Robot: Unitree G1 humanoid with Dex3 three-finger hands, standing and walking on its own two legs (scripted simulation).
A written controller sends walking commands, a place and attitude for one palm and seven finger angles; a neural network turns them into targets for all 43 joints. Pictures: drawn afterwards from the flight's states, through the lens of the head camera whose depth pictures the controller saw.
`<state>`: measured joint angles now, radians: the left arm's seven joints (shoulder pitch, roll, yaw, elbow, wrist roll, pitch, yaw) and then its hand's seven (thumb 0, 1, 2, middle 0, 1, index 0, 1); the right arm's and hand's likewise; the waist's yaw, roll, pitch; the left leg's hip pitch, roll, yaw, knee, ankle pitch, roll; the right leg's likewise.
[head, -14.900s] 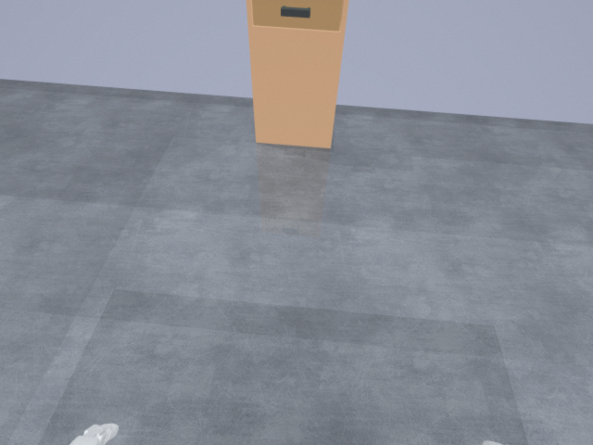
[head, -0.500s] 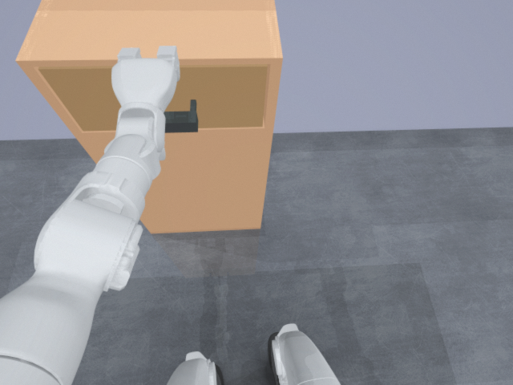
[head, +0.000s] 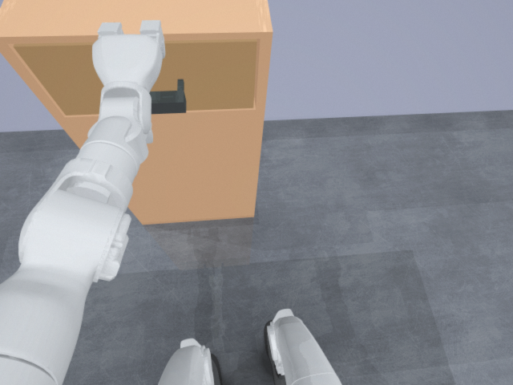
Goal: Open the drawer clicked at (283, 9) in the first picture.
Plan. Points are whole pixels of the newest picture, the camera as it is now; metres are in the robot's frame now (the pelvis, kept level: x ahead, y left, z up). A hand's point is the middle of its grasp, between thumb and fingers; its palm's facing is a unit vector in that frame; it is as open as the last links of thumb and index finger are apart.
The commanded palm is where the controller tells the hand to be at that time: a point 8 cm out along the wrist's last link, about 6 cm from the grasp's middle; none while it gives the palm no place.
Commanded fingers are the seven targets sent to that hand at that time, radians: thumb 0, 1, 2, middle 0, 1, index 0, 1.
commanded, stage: lower the fingers behind the handle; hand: left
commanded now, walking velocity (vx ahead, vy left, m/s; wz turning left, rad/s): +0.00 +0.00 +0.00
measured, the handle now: (151, 93) +0.61 +0.08 +0.02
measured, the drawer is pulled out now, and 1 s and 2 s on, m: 0.00 0.00 0.00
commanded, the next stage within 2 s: lift the fingers back up to retry in 0.80 s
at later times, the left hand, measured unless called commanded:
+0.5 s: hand (140, 87) +0.57 +0.09 +0.07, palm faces +0.11 +0.02 -0.99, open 13.7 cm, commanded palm +0.56 +0.13 +0.03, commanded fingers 0.00 -0.50 0.30 -0.30 -1.20 -0.30 -1.20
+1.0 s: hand (140, 87) +0.57 +0.09 +0.08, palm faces +0.09 +0.04 -1.00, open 13.8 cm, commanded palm +0.56 +0.13 +0.05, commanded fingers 0.00 -0.50 0.30 -0.30 -1.20 -0.30 -1.20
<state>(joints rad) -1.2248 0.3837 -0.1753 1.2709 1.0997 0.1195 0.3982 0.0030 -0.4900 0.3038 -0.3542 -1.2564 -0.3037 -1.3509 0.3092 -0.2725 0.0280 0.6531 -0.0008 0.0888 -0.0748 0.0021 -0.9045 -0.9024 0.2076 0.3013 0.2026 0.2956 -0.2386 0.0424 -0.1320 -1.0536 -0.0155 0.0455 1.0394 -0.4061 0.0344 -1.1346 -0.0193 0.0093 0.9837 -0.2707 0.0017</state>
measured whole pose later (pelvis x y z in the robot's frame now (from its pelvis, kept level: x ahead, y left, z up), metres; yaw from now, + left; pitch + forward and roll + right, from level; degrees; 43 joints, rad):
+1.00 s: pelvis +0.00 -0.01 -0.01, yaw +1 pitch +25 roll +1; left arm -1.21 0.39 -0.21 1.17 1.08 0.16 0.34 0.00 -0.49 0.30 -0.33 -1.24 -0.26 -1.37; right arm 0.27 -0.27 0.03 0.64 0.02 0.10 -0.10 0.00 -0.90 -0.90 0.21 0.30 0.20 0.30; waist -0.22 0.05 -0.14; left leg -1.11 -0.02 0.03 1.10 -0.43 0.03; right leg -1.19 -0.01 0.01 1.06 -0.30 -0.01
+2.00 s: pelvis +0.03 +0.00 +0.03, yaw +0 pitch +21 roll +1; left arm -1.11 0.31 -0.16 1.26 1.10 0.08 0.44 0.00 -0.49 0.30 -0.38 -1.27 -0.38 -1.28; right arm 0.31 -0.27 -0.01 0.68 -0.02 0.09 -0.05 0.00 -0.91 -0.90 0.21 0.30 0.20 0.30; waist -0.19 0.06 -0.13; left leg -0.86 -0.02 0.03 0.87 -0.39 0.03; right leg -0.94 0.00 0.02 0.83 -0.27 0.00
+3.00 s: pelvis +0.04 -0.01 +0.04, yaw +0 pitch +21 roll +1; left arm -1.06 0.30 -0.15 1.23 1.10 0.07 0.44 0.00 -0.49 0.30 -0.36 -1.26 -0.36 -1.28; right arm 0.31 -0.26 -0.01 0.69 -0.02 0.08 -0.04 0.00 -0.91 -0.90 0.21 0.30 0.20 0.30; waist -0.18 0.06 -0.12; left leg -0.81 -0.01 0.03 0.84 -0.39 0.02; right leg -0.90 0.00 0.02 0.81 -0.27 0.00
